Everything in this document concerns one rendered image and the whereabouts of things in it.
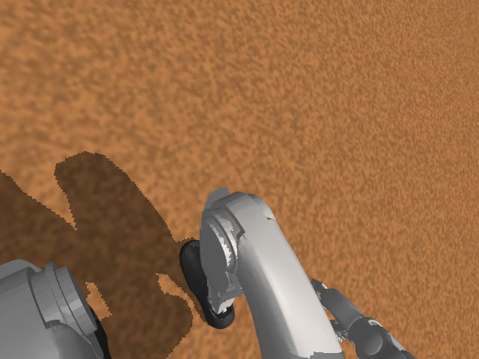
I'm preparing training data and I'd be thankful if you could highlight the right robot hand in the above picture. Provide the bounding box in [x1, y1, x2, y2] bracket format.
[310, 278, 366, 343]

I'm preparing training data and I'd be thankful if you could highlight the right robot arm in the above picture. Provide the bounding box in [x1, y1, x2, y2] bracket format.
[347, 317, 417, 359]

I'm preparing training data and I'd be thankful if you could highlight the right robot foot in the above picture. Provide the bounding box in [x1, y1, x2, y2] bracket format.
[179, 240, 235, 329]

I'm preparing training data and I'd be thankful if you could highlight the left robot foot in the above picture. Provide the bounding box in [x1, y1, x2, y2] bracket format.
[89, 305, 112, 359]

